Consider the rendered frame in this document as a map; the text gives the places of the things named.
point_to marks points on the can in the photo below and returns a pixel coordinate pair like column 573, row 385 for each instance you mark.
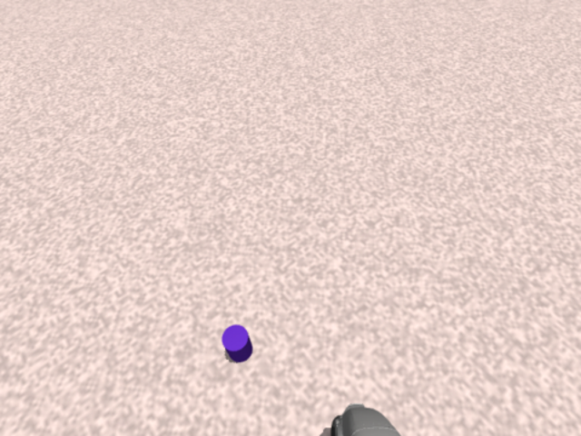
column 237, row 343

